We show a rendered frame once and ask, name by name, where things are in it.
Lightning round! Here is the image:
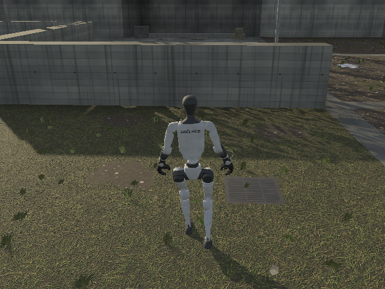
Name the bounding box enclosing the right robot forearm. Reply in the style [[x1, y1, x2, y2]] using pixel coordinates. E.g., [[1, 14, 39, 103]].
[[218, 144, 232, 165]]

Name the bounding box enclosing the left robot shin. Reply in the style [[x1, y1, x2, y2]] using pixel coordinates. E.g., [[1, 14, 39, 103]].
[[179, 190, 191, 227]]

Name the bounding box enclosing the robot shin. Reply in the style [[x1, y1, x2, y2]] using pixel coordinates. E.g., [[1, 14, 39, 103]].
[[204, 200, 213, 241], [179, 190, 191, 227]]

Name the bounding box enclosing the robot left hand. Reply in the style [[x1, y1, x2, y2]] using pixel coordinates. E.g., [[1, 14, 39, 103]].
[[157, 164, 170, 175]]

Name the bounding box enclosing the left robot forearm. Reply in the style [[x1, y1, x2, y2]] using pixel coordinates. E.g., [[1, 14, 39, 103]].
[[158, 146, 168, 167]]

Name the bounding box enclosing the left robot upper arm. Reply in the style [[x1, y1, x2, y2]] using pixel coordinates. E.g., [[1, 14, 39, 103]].
[[162, 122, 178, 155]]

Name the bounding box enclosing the right robot shin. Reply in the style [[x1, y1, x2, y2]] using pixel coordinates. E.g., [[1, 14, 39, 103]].
[[204, 200, 213, 241]]

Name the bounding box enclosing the right robot upper arm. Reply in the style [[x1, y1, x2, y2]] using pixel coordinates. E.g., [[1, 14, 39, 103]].
[[203, 121, 223, 153]]

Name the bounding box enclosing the robot right hand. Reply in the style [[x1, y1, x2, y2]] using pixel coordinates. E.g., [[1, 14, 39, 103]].
[[220, 162, 234, 175]]

